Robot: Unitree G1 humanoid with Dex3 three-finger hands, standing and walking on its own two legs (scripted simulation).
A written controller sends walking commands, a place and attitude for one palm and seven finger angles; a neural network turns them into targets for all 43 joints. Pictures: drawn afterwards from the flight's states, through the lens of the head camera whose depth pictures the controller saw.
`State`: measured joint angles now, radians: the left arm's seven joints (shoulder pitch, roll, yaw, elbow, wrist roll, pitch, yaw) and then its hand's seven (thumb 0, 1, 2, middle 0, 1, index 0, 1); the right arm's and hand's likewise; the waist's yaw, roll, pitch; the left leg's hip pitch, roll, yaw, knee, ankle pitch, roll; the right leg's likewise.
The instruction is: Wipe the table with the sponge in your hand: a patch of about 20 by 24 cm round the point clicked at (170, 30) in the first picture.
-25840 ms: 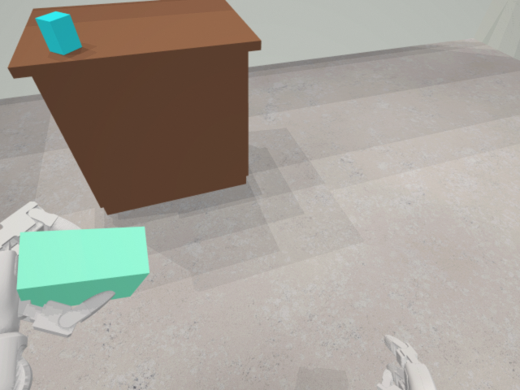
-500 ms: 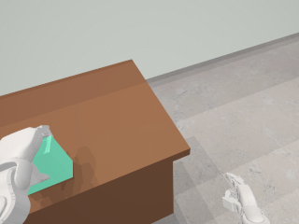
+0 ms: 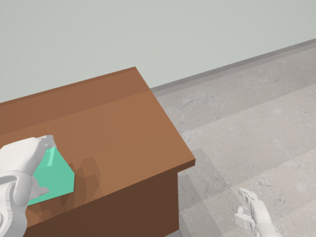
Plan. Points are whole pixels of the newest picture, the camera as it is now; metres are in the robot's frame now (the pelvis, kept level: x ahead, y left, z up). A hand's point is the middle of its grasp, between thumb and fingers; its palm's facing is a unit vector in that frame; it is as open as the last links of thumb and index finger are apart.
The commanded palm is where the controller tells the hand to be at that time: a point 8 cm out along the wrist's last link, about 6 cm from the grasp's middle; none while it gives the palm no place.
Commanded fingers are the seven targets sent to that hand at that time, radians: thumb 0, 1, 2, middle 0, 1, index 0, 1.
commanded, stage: lower the sponge onto the table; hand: left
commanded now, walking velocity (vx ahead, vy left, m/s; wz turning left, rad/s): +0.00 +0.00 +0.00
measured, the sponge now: (43, 181) +0.19 +0.33 +0.07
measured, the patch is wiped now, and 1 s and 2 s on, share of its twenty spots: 0.00 0.30 0.45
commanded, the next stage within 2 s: wipe forward along the first lane in 0.40 s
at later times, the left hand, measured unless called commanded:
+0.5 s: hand (39, 161) +0.22 +0.33 +0.12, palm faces +0.05 -0.05 -1.00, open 9.8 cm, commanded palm +0.18 +0.33 +0.17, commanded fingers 0.00 0.10 1.30 -1.20 -1.60 -1.20 -1.60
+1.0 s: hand (33, 153) +0.24 +0.36 +0.11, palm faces -0.04 -0.02 -1.00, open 9.8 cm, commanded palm +0.23 +0.36 +0.15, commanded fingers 0.00 0.10 1.30 -1.20 -1.60 -1.20 -1.60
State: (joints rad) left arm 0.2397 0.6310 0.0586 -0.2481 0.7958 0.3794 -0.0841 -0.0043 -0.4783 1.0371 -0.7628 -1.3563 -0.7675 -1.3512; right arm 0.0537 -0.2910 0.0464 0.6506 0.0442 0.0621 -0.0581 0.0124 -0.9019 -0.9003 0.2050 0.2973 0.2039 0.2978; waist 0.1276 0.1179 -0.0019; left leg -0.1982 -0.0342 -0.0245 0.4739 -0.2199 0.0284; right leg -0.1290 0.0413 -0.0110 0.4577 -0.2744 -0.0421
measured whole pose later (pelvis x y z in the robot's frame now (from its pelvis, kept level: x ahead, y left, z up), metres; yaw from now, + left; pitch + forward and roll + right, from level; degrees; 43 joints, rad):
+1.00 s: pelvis +0.00 +0.00 +0.00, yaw +1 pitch +0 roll -1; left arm -0.01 0.65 0.12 0.13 0.84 0.24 -0.07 0.00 -0.49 1.04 -0.78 -1.34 -0.78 -1.34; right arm 0.11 -0.30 0.03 0.69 0.06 0.08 -0.07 0.01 -0.90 -0.90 0.20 0.30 0.20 0.30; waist 0.09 0.12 -0.02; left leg -0.28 -0.03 -0.05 0.52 -0.23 0.02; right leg -0.19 0.04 -0.04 0.47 -0.28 -0.04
